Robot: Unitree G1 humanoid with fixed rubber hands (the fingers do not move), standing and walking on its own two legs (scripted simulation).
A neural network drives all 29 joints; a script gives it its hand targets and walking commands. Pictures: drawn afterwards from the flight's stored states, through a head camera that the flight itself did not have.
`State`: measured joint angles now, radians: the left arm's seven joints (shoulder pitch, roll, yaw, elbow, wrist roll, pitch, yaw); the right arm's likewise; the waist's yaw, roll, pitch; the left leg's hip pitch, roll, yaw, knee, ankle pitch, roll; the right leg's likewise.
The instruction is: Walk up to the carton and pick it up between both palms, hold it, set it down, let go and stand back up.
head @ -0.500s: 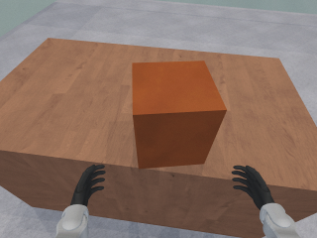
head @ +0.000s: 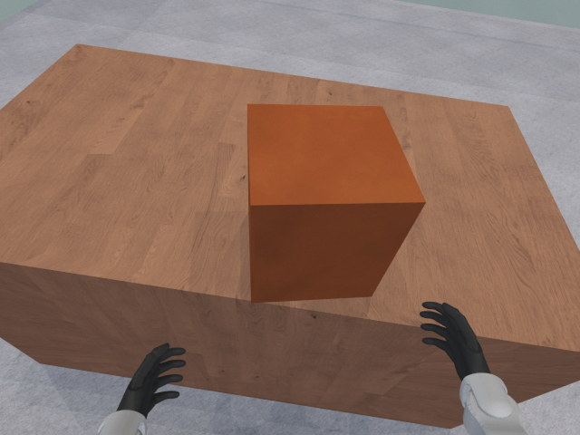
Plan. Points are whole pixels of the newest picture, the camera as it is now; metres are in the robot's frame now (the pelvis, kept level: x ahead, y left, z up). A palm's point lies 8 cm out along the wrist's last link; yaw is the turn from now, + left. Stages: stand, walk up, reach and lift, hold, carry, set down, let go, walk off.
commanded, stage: set down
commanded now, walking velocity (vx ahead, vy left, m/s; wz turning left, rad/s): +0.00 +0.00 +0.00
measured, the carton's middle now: (314, 208) +0.46 +0.02 +0.04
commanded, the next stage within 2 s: let go in 0.82 s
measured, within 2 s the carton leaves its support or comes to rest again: neither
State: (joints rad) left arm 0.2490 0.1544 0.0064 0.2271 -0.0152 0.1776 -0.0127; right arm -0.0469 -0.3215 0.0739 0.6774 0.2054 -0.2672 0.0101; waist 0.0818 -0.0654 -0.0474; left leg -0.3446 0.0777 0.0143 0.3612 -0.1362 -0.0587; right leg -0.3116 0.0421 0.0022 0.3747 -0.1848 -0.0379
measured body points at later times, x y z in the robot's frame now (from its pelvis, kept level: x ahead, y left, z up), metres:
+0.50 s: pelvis +0.00 +0.00 +0.00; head +0.04 +0.03 +0.45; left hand +0.16 +0.23 -0.07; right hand +0.28 -0.22 -0.02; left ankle +0.02 +0.16 -0.74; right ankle +0.00 -0.10 -0.74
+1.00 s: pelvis +0.00 +0.00 +0.00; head +0.04 +0.03 +0.45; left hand +0.16 +0.23 -0.07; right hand +0.28 -0.22 -0.02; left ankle +0.02 +0.16 -0.74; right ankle +0.00 -0.10 -0.74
